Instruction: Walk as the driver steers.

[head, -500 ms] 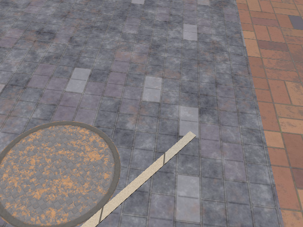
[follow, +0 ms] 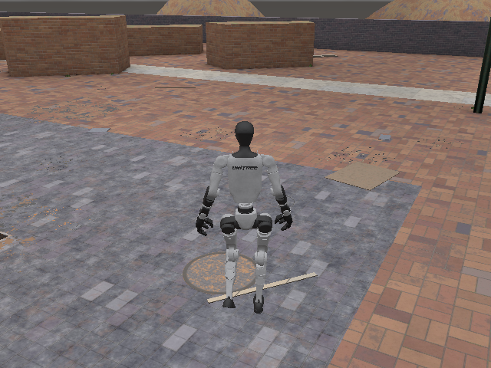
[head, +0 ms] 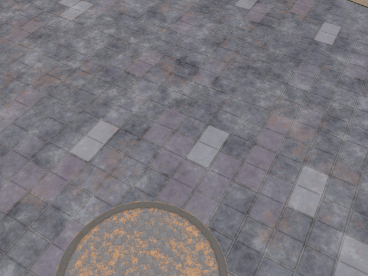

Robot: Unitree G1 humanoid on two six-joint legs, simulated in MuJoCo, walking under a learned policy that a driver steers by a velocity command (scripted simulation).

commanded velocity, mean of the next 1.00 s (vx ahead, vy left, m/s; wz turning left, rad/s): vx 1.00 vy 0.00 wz -0.45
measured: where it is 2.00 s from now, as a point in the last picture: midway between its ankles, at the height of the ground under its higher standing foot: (276, 82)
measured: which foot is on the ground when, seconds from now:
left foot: up 0.00-0.28, down 0.30-0.76, up 0.78-1.00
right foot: down 0.00-0.32, up 0.34-0.74, down 0.76-1.00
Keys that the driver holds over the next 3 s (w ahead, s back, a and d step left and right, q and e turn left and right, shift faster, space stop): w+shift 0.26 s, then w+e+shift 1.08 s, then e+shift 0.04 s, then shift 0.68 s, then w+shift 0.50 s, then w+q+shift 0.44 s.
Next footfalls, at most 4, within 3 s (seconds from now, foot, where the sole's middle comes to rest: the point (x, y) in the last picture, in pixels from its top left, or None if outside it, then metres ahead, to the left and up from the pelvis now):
0.30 left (161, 270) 0.50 0.12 -0.77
0.76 right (207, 174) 0.91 -0.05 -0.77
1.18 left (214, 99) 1.36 -0.10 -0.77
1.60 right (294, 94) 1.41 -0.52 -0.77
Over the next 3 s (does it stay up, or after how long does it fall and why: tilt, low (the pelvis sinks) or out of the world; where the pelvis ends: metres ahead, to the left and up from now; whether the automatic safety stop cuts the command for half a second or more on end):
stays up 1.77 -0.87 0.01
